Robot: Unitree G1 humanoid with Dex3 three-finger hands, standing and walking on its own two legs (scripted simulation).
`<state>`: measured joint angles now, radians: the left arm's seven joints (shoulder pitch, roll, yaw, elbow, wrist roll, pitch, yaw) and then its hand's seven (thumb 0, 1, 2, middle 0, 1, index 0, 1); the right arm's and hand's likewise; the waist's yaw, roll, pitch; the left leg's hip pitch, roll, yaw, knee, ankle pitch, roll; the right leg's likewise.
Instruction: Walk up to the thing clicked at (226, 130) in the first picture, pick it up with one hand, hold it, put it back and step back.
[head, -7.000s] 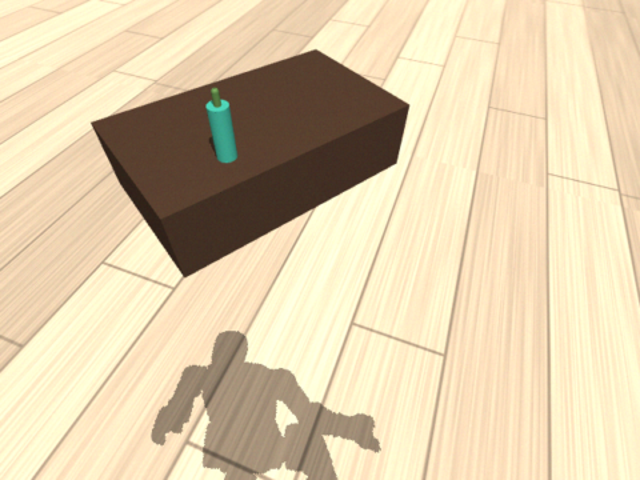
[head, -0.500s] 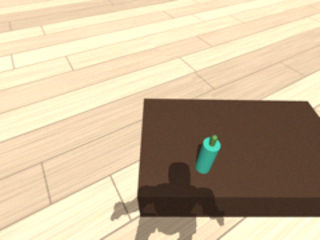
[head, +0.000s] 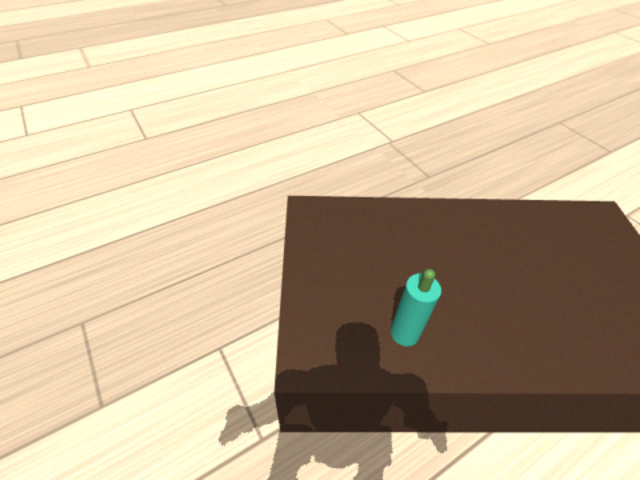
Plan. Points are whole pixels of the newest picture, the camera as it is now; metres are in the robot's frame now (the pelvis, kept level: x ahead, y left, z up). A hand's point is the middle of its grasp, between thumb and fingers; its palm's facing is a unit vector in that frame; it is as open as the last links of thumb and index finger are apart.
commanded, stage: stand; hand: right
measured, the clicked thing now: (416, 305) +0.55 -0.23 -0.32
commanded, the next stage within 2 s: go down in 0.58 s
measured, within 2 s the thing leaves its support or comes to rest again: neither
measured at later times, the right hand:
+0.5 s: hand out of the picture +0.08 -0.25 -0.16, palm faces -0.03 +0.94 -0.33, open 7.4 cm
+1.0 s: hand out of the picture +0.17 -0.26 -0.15, palm faces +0.04 +0.94 -0.33, open 12.8 cm
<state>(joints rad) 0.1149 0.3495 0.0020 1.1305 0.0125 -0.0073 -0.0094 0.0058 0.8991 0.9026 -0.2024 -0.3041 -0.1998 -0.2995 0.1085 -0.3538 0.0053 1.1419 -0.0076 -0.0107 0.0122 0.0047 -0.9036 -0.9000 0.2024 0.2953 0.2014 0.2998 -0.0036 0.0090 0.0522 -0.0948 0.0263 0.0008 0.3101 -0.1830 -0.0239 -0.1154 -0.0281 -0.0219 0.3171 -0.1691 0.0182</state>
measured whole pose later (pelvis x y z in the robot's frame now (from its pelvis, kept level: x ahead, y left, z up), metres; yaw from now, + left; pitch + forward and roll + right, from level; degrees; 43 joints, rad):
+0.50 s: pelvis +0.01 +0.00 +0.00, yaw +0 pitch -2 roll +0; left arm 0.11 0.35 0.00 1.12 0.01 -0.01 -0.01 0.01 0.90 0.90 -0.20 -0.30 -0.20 -0.30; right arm 0.11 -0.35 0.01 1.13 -0.01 -0.01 0.01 0.00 -0.90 -0.90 0.20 0.30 0.20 0.30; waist 0.00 0.01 0.05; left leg -0.09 0.02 0.00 0.31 -0.19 -0.02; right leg -0.11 -0.03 -0.02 0.32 -0.18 0.02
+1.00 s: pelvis +0.00 +0.00 -0.02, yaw +0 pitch +4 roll +1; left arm 0.24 0.24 0.02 0.76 -0.03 -0.02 0.04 0.01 0.90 0.91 -0.21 -0.32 -0.21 -0.31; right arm -0.04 -0.35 -0.17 0.96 -0.10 0.09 0.05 0.00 -0.28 -0.30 0.10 0.06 0.08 0.06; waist 0.01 0.01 0.00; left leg -0.32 0.02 0.01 0.52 -0.28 -0.02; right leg -0.36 -0.04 -0.01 0.55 -0.27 0.02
